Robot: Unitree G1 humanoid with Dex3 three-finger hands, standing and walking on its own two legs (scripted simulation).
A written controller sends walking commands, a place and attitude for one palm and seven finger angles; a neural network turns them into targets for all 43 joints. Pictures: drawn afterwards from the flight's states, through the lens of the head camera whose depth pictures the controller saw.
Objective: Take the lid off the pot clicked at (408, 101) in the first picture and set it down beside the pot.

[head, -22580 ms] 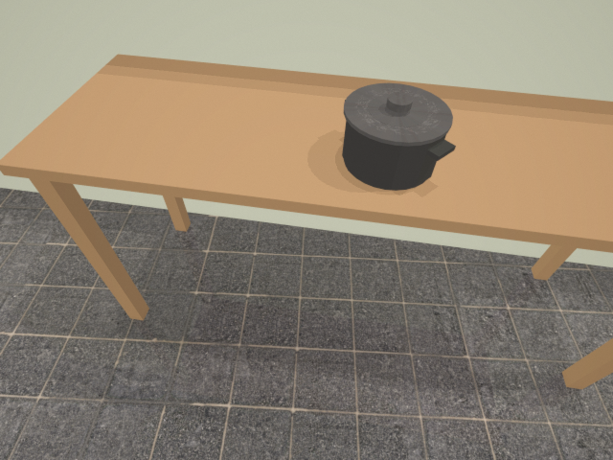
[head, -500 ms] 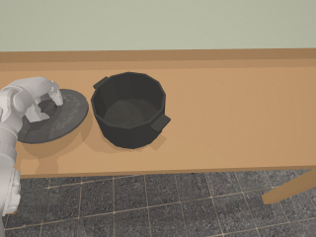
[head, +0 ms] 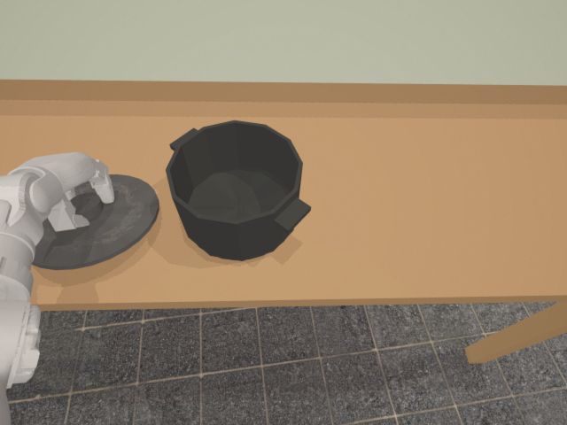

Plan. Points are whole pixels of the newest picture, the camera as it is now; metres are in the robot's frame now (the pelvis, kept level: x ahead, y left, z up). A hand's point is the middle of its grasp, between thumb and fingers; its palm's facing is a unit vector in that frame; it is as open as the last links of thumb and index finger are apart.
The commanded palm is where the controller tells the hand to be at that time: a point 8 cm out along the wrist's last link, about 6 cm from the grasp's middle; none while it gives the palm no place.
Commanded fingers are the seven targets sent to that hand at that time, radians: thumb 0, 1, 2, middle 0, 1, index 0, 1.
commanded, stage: lower the lid onto the table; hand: left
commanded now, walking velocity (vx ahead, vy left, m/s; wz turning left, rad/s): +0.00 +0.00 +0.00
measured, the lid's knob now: (85, 206) +0.44 +0.30 +0.01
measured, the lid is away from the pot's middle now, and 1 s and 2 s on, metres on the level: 0.24 0.25 0.25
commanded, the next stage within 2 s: open the fingers wide in 0.46 s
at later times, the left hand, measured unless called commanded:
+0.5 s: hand (77, 202) +0.44 +0.31 +0.03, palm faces -0.54 -0.10 -0.84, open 7.9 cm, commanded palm +0.47 +0.30 +0.07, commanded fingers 0.00 0.62 1.04 -0.85 -1.02 -0.84 -0.99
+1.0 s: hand (75, 208) +0.43 +0.31 +0.02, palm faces -0.46 -0.07 -0.88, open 7.9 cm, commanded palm +0.45 +0.30 +0.07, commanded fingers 0.00 0.30 0.73 -0.53 -0.98 -0.53 -0.97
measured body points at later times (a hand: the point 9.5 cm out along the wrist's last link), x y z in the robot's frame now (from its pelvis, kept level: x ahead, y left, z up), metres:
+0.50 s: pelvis -0.01 +0.01 -0.02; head +0.08 +0.02 +0.42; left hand +0.46 +0.31 +0.08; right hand -0.01 -0.28 -0.13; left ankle -0.03 +0.07 -0.73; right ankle +0.00 -0.18 -0.73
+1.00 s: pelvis -0.02 +0.02 -0.02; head +0.07 +0.03 +0.42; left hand +0.45 +0.31 +0.07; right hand +0.01 -0.26 -0.14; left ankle -0.03 +0.07 -0.73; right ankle +0.00 -0.18 -0.73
